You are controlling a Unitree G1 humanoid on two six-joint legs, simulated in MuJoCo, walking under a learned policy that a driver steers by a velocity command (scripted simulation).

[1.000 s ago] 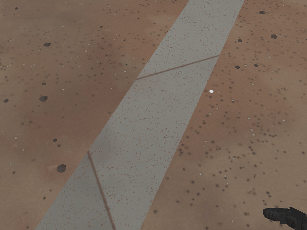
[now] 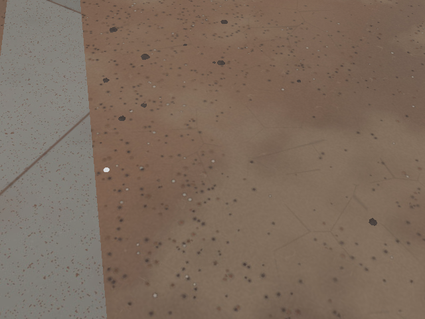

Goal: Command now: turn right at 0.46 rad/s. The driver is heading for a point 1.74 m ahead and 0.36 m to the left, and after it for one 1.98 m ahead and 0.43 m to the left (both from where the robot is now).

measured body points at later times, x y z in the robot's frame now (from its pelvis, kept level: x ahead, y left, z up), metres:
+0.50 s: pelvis +0.00 -0.03 -0.01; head +0.02 -0.03 +0.44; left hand +0.16 +0.23 -0.10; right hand +0.10 -0.33 -0.12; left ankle -0.02 +0.09 -0.71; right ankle -0.02 -0.15 -0.74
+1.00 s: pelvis -0.01 +0.03 +0.01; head +0.02 +0.08 +0.45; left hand +0.06 +0.36 -0.11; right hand +0.21 -0.20 -0.07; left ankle -0.02 +0.10 -0.74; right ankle +0.06 -0.15 -0.67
